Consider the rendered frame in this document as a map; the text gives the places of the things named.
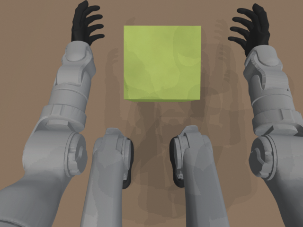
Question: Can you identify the robot right upper arm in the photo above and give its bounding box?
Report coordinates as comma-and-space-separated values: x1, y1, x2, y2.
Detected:
249, 134, 303, 227

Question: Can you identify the left robot forearm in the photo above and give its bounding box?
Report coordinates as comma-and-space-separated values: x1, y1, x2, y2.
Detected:
22, 41, 96, 170

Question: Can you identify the right robot foot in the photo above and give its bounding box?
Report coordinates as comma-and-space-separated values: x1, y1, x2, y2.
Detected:
169, 137, 184, 188

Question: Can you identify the right robot forearm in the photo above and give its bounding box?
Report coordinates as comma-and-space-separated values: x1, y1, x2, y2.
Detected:
243, 45, 303, 137

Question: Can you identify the robot right hand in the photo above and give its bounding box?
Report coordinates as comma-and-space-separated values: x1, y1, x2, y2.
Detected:
228, 3, 270, 57

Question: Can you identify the left robot shin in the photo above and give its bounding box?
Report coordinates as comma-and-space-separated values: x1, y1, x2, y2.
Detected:
92, 128, 128, 180

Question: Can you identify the robot left hand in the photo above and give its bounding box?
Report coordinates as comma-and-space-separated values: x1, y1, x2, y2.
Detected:
71, 0, 105, 46

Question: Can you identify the carton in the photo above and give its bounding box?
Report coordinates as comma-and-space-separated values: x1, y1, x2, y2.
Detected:
124, 26, 201, 102

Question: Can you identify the robot left upper arm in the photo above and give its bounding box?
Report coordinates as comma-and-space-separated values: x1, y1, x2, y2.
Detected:
0, 130, 88, 227

